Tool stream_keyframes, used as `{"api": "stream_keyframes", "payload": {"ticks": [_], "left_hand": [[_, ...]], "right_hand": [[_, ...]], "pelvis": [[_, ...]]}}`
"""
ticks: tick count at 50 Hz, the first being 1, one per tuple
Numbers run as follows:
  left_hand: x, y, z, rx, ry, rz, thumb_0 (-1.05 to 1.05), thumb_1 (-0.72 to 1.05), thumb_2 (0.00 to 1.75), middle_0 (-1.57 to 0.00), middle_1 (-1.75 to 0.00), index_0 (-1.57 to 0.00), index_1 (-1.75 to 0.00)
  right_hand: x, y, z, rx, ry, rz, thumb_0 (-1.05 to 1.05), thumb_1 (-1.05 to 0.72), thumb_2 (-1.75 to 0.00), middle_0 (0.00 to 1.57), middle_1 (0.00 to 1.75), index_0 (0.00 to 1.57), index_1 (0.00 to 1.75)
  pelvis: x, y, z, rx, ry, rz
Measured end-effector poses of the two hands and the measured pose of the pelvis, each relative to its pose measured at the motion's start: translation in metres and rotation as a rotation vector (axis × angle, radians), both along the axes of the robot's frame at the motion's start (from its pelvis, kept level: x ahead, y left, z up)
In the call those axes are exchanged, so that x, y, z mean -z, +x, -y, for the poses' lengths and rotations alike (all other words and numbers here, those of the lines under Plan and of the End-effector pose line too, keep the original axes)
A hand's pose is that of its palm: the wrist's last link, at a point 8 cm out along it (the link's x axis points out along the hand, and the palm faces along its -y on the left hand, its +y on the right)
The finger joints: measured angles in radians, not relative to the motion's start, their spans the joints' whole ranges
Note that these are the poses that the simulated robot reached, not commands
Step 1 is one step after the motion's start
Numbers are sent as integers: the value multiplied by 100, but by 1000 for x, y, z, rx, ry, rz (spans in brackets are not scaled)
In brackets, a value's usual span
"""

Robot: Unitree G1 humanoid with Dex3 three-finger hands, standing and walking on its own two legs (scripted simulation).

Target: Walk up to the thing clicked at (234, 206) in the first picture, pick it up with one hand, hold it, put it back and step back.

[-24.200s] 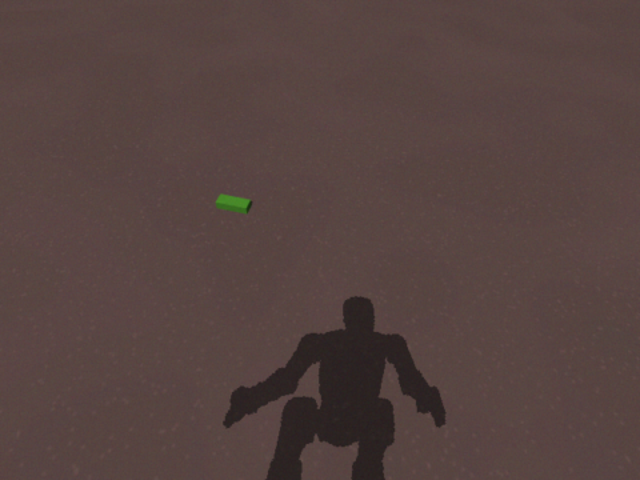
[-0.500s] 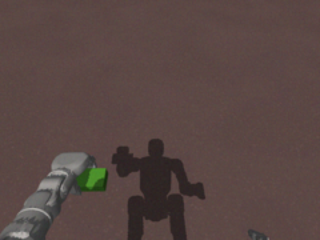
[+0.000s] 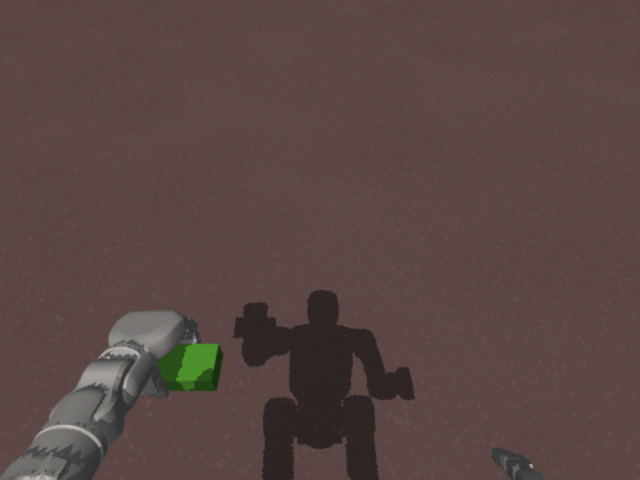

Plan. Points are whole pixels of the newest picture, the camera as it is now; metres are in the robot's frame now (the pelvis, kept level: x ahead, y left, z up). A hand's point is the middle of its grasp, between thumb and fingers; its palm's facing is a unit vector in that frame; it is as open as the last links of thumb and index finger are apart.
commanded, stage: hold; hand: left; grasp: from above
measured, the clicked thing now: (169, 367) +0.30 +0.22 -0.09
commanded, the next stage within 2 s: crouch in 1.00 s
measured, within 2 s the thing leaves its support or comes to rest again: neither
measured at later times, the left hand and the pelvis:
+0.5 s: hand (154, 369) +0.28 +0.22 -0.04, palm faces -0.48 -0.02 -0.88, open 8.3 cm; pelvis -0.01 +0.00 +0.00, yaw +0 degrees
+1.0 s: hand (154, 364) +0.29 +0.22 -0.04, palm faces -0.47 -0.01 -0.88, open 8.3 cm; pelvis -0.01 +0.00 +0.01, yaw +0 degrees
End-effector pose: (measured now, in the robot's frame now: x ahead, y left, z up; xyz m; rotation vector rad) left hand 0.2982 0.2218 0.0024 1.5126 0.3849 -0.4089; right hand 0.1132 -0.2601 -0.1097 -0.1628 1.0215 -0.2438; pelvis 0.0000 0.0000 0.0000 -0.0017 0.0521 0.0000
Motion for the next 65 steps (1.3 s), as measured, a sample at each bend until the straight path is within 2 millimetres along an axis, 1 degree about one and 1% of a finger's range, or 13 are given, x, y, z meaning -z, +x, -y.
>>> {"api": "stream_keyframes", "payload": {"ticks": [12,28,41,50,57,61,65], "left_hand": [[-10,-11,2,2,0,14,-1,29,23,-85,-28,-88,-25],[-19,-12,6,12,-11,18,-1,30,21,-84,-29,-87,-27],[-15,-11,5,15,-8,-3,-1,30,22,-84,-29,-87,-27],[-18,-6,4,13,0,21,-1,29,22,-84,-30,-87,-27],[-18,-4,3,8,1,4,-1,30,22,-84,-30,-87,-27],[-14,-6,5,15,-8,-4,-1,29,23,-84,-31,-86,-28],[-2,-8,6,16,-13,-7,-1,27,25,-85,-32,-87,-29]], "right_hand": [[-4,1,-1,-14,5,30,1,-91,-90,20,30,20,30],[-7,10,-6,-33,14,57,1,-91,-90,20,30,20,30],[-8,6,-4,-25,4,39,1,-91,-90,20,30,20,30],[-8,4,-4,-15,5,29,1,-91,-90,20,30,20,30],[-8,4,-5,-9,12,29,1,-91,-90,20,30,20,30],[-8,4,-6,-11,12,28,1,-91,-90,20,30,20,30],[-7,4,-5,-17,8,19,1,-91,-90,20,30,20,30]], "pelvis": [[-2,-8,2,1,2,25],[-5,-11,3,1,4,42],[-6,-11,3,1,5,41],[-6,-9,2,3,3,40],[-7,-7,1,4,3,39],[-7,-6,1,3,3,37],[-5,-7,2,-2,4,25]]}}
